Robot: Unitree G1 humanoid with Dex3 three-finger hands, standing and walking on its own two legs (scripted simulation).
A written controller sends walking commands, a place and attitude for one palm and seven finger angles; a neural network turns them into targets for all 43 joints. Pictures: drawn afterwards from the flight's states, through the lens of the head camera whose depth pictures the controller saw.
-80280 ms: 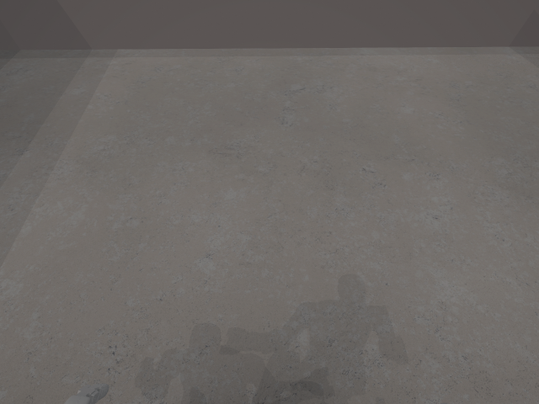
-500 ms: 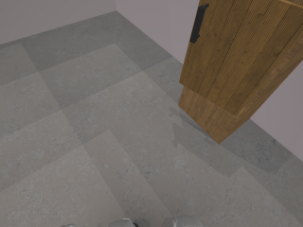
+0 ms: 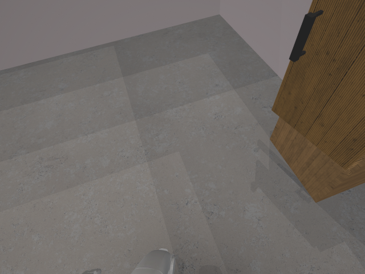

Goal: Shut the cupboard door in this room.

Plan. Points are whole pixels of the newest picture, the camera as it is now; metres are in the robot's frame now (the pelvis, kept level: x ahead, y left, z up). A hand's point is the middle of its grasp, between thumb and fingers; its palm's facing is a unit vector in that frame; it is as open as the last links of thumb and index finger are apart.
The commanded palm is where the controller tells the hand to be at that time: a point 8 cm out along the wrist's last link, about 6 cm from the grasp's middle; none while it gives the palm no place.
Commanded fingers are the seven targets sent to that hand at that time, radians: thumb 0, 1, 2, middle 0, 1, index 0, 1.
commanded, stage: walk to a spot facing it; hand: left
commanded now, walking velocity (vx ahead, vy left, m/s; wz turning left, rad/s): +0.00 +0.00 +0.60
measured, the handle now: (306, 36) +0.82 -0.40 +0.02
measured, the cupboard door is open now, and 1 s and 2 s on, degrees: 13 13 13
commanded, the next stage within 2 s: turn to face it in 0.78 s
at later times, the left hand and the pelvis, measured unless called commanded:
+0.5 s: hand out of the picture -0.01 +0.27 -0.18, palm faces +0.35 -0.91 -0.22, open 7.4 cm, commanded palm none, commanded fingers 0.00 0.90 0.90 -0.20 -0.30 -0.20 -0.30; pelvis +0.04 +0.06 +0.00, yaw +18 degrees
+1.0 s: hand (95, 220) +0.26 +0.27 -0.16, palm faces +0.43 -0.88 -0.21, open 7.3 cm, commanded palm none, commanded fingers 0.00 0.90 0.90 -0.20 -0.30 -0.20 -0.30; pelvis +0.24 +0.07 +0.00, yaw +27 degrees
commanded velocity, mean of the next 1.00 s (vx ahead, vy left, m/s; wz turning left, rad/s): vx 0.21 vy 0.00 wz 0.31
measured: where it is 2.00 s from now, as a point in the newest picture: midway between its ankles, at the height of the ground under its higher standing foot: (173, 231)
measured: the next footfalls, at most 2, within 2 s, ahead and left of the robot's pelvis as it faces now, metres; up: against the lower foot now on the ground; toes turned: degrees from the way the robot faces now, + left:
left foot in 0.34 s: +0.01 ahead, +0.14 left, +0.00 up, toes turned +19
right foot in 0.84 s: +0.37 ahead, +0.02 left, +0.00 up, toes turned +19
